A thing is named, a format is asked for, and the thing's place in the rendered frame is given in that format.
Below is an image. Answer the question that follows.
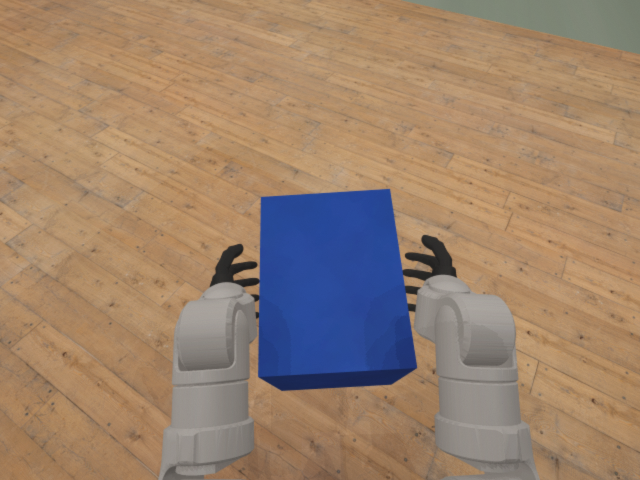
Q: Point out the right robot hand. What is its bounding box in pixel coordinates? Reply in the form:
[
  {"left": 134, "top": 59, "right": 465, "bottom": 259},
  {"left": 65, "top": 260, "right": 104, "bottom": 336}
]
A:
[{"left": 403, "top": 235, "right": 457, "bottom": 312}]

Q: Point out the carton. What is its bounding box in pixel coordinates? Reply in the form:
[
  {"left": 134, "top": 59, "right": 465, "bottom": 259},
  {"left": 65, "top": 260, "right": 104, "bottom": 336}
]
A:
[{"left": 258, "top": 189, "right": 417, "bottom": 391}]

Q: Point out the robot left forearm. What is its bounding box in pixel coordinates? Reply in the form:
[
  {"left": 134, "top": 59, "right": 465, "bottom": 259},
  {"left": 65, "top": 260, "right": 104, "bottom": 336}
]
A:
[{"left": 158, "top": 282, "right": 257, "bottom": 480}]

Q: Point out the left robot hand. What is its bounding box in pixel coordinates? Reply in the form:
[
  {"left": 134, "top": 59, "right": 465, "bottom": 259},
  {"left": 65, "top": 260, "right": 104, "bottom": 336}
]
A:
[{"left": 209, "top": 244, "right": 260, "bottom": 319}]

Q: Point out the robot right forearm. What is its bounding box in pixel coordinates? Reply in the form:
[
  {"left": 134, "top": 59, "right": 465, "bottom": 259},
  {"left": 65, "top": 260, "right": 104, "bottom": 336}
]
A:
[{"left": 414, "top": 275, "right": 540, "bottom": 480}]

